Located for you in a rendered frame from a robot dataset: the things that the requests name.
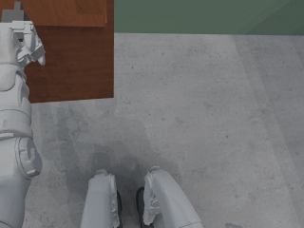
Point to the robot left hand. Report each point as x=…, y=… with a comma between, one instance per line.
x=14, y=52

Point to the handle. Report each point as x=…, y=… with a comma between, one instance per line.
x=16, y=14

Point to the cabinet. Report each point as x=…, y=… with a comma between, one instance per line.
x=79, y=62

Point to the left robot upper arm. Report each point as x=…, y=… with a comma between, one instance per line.
x=20, y=162

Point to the left robot shin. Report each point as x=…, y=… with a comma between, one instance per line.
x=114, y=204

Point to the robot left forearm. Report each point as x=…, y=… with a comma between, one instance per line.
x=15, y=108

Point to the robot right foot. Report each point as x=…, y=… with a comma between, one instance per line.
x=140, y=208

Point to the drawer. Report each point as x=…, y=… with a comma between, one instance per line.
x=64, y=13

